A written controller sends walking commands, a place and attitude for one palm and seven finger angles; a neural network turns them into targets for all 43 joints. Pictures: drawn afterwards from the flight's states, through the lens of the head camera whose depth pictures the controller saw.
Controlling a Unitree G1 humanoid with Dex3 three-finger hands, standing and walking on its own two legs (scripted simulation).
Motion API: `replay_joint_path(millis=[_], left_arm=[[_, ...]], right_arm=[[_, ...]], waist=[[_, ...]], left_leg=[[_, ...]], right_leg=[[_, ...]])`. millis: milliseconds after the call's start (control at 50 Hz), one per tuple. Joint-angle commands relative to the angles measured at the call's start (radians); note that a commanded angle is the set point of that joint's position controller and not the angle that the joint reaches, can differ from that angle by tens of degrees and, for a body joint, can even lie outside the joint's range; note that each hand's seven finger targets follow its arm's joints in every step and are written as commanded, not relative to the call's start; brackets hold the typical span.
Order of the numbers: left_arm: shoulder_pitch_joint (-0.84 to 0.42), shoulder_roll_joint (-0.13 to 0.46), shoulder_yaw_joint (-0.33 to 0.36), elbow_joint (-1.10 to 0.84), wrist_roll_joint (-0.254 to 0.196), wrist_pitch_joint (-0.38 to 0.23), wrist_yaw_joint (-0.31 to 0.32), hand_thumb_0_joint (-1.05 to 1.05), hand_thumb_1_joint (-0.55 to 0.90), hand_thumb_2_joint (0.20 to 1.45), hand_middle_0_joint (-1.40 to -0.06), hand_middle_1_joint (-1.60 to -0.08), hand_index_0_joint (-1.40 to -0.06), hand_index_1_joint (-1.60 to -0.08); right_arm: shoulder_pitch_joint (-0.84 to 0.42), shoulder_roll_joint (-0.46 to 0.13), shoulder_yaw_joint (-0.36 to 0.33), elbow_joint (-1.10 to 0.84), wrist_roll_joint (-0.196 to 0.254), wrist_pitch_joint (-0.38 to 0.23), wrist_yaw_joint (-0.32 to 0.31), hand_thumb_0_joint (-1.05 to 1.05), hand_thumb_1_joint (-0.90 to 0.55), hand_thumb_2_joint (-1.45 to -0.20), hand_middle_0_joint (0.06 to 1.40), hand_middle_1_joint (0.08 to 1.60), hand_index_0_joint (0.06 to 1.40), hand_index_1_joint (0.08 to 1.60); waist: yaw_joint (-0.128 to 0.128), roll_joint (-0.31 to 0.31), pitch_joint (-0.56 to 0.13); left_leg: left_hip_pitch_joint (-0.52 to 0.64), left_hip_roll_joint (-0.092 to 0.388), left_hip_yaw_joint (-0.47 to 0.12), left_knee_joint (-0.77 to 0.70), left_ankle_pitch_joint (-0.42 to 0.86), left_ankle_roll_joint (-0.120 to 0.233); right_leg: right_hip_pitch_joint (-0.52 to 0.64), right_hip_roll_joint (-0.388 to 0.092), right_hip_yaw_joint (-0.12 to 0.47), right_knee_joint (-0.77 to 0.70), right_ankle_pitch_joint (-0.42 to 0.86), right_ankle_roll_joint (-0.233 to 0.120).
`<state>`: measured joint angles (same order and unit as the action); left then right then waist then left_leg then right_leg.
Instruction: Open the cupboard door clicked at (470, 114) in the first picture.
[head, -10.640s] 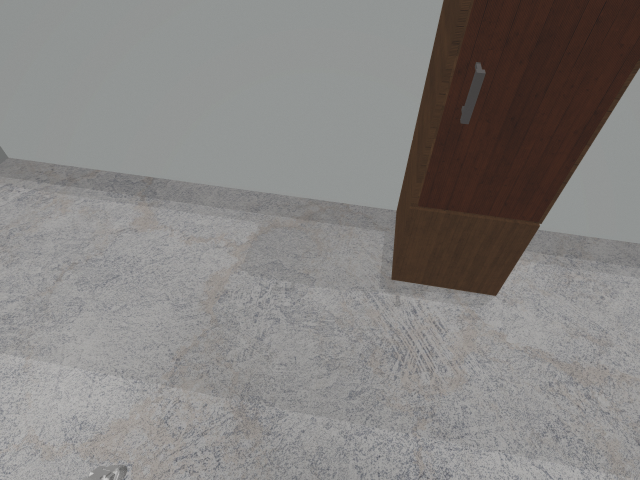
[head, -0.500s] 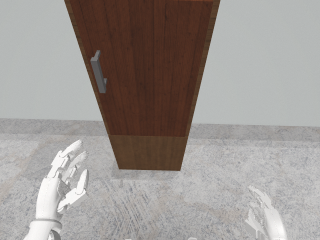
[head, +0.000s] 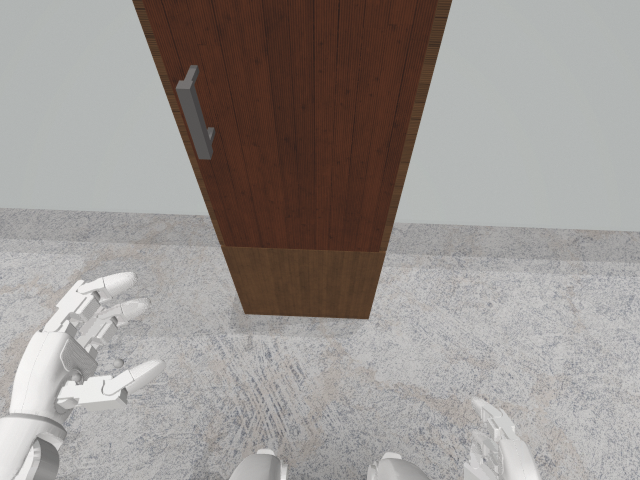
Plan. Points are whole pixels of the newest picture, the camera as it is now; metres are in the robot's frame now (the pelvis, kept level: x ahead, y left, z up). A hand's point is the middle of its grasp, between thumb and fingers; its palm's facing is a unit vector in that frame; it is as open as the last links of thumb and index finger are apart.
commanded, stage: raise the hand with hooked fingers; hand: left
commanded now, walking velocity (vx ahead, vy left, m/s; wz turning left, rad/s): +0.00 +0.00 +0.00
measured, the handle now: (199, 114) +0.58 +0.22 +0.11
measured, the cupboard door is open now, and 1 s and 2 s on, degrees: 0 0 0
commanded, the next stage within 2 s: move the hooked fingers beside the handle in 1.30 s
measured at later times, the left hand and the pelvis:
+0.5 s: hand (68, 311) +0.27 +0.28 +0.10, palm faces +0.04 -1.00 -0.05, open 13.6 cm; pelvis +0.01 +0.03 +0.02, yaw +0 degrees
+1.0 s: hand (58, 261) +0.31 +0.29 +0.13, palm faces +0.02 -1.00 -0.02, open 14.0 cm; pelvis +0.01 +0.02 +0.04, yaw -1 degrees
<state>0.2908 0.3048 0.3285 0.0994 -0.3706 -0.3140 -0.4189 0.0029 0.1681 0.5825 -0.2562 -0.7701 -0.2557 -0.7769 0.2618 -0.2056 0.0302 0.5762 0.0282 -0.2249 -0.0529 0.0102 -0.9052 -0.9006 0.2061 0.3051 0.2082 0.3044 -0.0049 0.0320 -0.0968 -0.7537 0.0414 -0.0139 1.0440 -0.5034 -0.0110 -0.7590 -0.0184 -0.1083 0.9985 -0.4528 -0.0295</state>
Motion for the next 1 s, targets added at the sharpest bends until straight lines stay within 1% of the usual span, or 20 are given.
replay_joint_path(millis=[0,60,100,120,140,220,240,280,340,380,440,500,540,600,660,700,780,820,840,980], left_arm=[[-0.022,0.154,0.103,-0.150,-0.021,-0.097,0.033,0.000,-0.057,0.490,-0.268,-0.915,-0.268,-0.915],[-0.080,0.180,0.100,-0.138,-0.015,-0.112,0.018,0.000,-0.127,0.460,-0.273,-0.960,-0.273,-0.960],[-0.106,0.185,0.091,-0.154,-0.011,-0.117,0.011,0.000,-0.173,0.440,-0.277,-0.990,-0.277,-0.990],[-0.109,0.193,0.098,-0.150,-0.012,-0.117,0.013,0.000,-0.197,0.430,-0.278,-1.005,-0.278,-1.005],[-0.133,0.208,0.101,-0.174,-0.012,-0.116,0.013,0.000,-0.220,0.420,-0.280,-1.020,-0.280,-1.020],[-0.176,0.223,0.115,-0.157,-0.011,-0.103,0.026,0.000,-0.313,0.380,-0.287,-1.080,-0.287,-1.080],[-0.191,0.248,0.130,-0.151,-0.008,-0.094,0.027,0.000,-0.337,0.370,-0.288,-1.095,-0.288,-1.095],[-0.207,0.228,0.111,-0.148,-0.005,-0.080,0.025,0.000,-0.383,0.350,-0.292,-1.125,-0.292,-1.125],[-0.260,0.236,0.105,-0.122,-0.001,-0.048,0.021,0.000,-0.453,0.320,-0.297,-1.170,-0.297,-1.170],[-0.277,0.256,0.125,-0.102,0.002,-0.029,0.012,0.000,-0.500,0.300,-0.300,-1.200,-0.300,-1.200],[-0.337,0.269,0.133,-0.070,-0.006,0.000,-0.005,0.000,-0.500,0.300,-0.300,-1.200,-0.300,-1.200],[-0.393,0.289,0.148,-0.047,-0.003,0.014,-0.021,0.000,-0.500,0.300,-0.300,-1.200,-0.300,-1.200],[-0.437,0.293,0.141,-0.015,-0.006,0.027,-0.035,0.000,-0.500,0.300,-0.300,-1.200,-0.300,-1.200],[-0.480,0.314,0.160,0.018,-0.006,0.036,-0.049,0.000,-0.500,0.300,-0.300,-1.200,-0.300,-1.200],[-0.540,0.361,0.186,0.008,-0.003,0.036,-0.060,0.000,-0.500,0.300,-0.300,-1.200,-0.300,-1.200],[-0.538,0.361,0.194,0.043,-0.007,0.041,-0.066,0.000,-0.500,0.300,-0.300,-1.200,-0.300,-1.200],[-0.614,0.394,0.209,0.098,-0.006,0.056,-0.080,0.000,-0.500,0.300,-0.300,-1.200,-0.300,-1.200],[-0.562,0.350,0.183,0.147,-0.011,0.068,-0.091,0.000,-0.500,0.300,-0.300,-1.200,-0.300,-1.200],[-0.554,0.350,0.180,0.149,-0.016,0.069,-0.098,0.000,-0.500,0.300,-0.300,-1.200,-0.300,-1.200],[-0.560,0.389,0.226,0.110,-0.011,0.041,-0.077,0.000,-0.500,0.300,-0.300,-1.200,-0.300,-1.200]], right_arm=[[-0.062,-0.167,-0.076,-0.166,0.009,-0.073,-0.010,0.000,-0.900,-0.900,0.200,0.300,0.200,0.300],[-0.046,-0.188,-0.078,-0.169,0.012,-0.076,-0.012,0.000,-0.900,-0.900,0.200,0.300,0.200,0.300],[-0.037,-0.193,-0.076,-0.171,0.014,-0.082,-0.015,0.000,-0.900,-0.900,0.200,0.300,0.200,0.300],[-0.033,-0.195,-0.076,-0.167,0.015,-0.084,-0.017,0.000,-0.900,-0.900,0.200,0.300,0.200,0.300],[-0.033,-0.200,-0.075,-0.170,0.015,-0.086,-0.018,0.000,-0.900,-0.900,0.200,0.300,0.200,0.300],[-0.025,-0.201,-0.070,-0.160,0.017,-0.085,-0.023,0.000,-0.900,-0.900,0.200,0.300,0.200,0.300],[-0.020,-0.206,-0.068,-0.160,0.016,-0.082,-0.023,0.000,-0.900,-0.900,0.200,0.300,0.200,0.300],[-0.025,-0.202,-0.065,-0.162,0.019,-0.080,-0.022,0.000,-0.900,-0.900,0.200,0.300,0.200,0.300],[-0.021,-0.208,-0.058,-0.165,0.017,-0.072,-0.024,0.000,-0.900,-0.900,0.200,0.300,0.200,0.300],[-0.022,-0.208,-0.058,-0.164,0.019,-0.067,-0.025,0.000,-0.900,-0.900,0.200,0.300,0.200,0.300],[-0.024,-0.209,-0.051,-0.163,0.018,-0.059,-0.029,0.000,-0.900,-0.900,0.200,0.300,0.200,0.300],[-0.024,-0.209,-0.049,-0.159,0.018,-0.052,-0.034,0.000,-0.900,-0.900,0.200,0.300,0.200,0.300],[-0.026,-0.211,-0.043,-0.157,0.018,-0.048,-0.036,0.000,-0.900,-0.900,0.200,0.300,0.200,0.300],[-0.029,-0.210,-0.042,-0.153,0.020,-0.042,-0.041,0.000,-0.900,-0.900,0.200,0.300,0.200,0.300],[-0.031,-0.210,-0.039,-0.152,0.016,-0.042,-0.042,0.000,-0.900,-0.900,0.200,0.300,0.200,0.300],[-0.020,-0.211,-0.041,-0.146,0.017,-0.038,-0.044,0.000,-0.900,-0.900,0.200,0.300,0.200,0.300],[-0.020,-0.215,-0.039,-0.139,0.020,-0.031,-0.049,0.000,-0.900,-0.900,0.200,0.300,0.200,0.300],[-0.016,-0.215,-0.042,-0.141,0.022,-0.029,-0.048,0.000,-0.900,-0.900,0.200,0.300,0.200,0.300],[-0.016,-0.218,-0.041,-0.149,0.021,-0.028,-0.045,0.000,-0.900,-0.900,0.200,0.300,0.200,0.300],[-0.011,-0.216,-0.050,-0.158,0.015,-0.017,-0.035,0.000,-0.900,-0.900,0.200,0.300,0.200,0.300]], waist=[[0.016,-0.033,-0.199],[0.007,-0.039,-0.186],[0.008,0.005,-0.193],[0.010,0.002,-0.192],[0.013,0.035,-0.196],[0.012,0.052,-0.185],[0.015,0.053,-0.183],[0.012,0.096,-0.178],[0.005,0.066,-0.160],[0.011,0.061,-0.186],[0.010,0.064,-0.168],[0.008,0.043,-0.195],[0.005,0.062,-0.163],[0.006,0.042,-0.184],[0.015,0.087,-0.223],[0.011,0.051,-0.225],[0.011,0.076,-0.198],[0.012,0.030,-0.186],[0.020,0.016,-0.181],[0.025,0.027,-0.214]], left_leg=[[0.056,-0.050,-0.006,-0.176,0.261,0.031],[0.072,-0.049,-0.004,-0.197,0.230,0.032],[0.110,-0.048,-0.006,-0.221,0.229,0.033],[0.124,-0.046,-0.010,-0.232,0.237,0.032],[0.144,-0.047,-0.013,-0.236,0.254,0.032],[0.184,-0.044,-0.019,-0.269,0.273,0.027],[0.193,-0.042,-0.024,-0.273,0.289,0.025],[0.225,-0.041,-0.022,-0.288,0.304,0.020],[0.244,-0.038,-0.034,-0.305,0.327,0.017],[0.262,-0.037,-0.031,-0.313,0.349,0.015],[0.280,-0.039,-0.032,-0.321,0.372,0.013],[0.301,-0.037,-0.031,-0.331,0.387,0.012],[0.305,-0.039,-0.030,-0.334,0.377,0.012],[0.314,-0.039,-0.028,-0.347,0.368,0.015],[0.351,-0.039,-0.029,-0.353,0.424,0.012],[0.358,-0.037,-0.027,-0.356,0.448,0.014],[0.364,-0.040,-0.024,-0.376,0.424,0.015],[0.352,-0.041,-0.021,-0.382,0.412,0.018],[0.341,-0.042,-0.020,-0.380,0.424,0.019],[0.344,-0.046,-0.003,-0.379,0.423,0.023]], right_leg=[[0.234,0.015,0.095,-0.197,0.143,0.023],[0.224,0.016,0.094,-0.213,0.093,0.020],[0.221,0.019,0.077,-0.213,0.101,0.016],[0.228,0.021,0.067,-0.212,0.115,0.014],[0.232,0.027,0.063,-0.205,0.135,0.007],[0.243,0.030,0.045,-0.216,0.166,0.006],[0.251,0.035,0.040,-0.211,0.179,0.001],[0.249,0.034,0.035,-0.221,0.199,0.002],[0.259,0.041,0.025,-0.229,0.225,0.000],[0.281,0.038,0.026,-0.238,0.249,0.003],[0.291,0.043,0.025,-0.249,0.278,-0.002],[0.307,0.040,0.025,-0.261,0.295,0.002],[0.301,0.045,0.029,-0.271,0.292,-0.003],[0.321,0.039,0.032,-0.288,0.291,-0.001],[0.356,0.038,0.038,-0.291,0.332,-0.006],[0.361,0.039,0.037,-0.299,0.356,-0.001],[0.361,0.037,0.040,-0.319,0.339,-0.004],[0.366,0.035,0.039,-0.329,0.337,-0.002],[0.385,0.037,0.042,-0.329,0.349,-0.006],[0.405,0.034,0.056,-0.330,0.368,-0.001]])
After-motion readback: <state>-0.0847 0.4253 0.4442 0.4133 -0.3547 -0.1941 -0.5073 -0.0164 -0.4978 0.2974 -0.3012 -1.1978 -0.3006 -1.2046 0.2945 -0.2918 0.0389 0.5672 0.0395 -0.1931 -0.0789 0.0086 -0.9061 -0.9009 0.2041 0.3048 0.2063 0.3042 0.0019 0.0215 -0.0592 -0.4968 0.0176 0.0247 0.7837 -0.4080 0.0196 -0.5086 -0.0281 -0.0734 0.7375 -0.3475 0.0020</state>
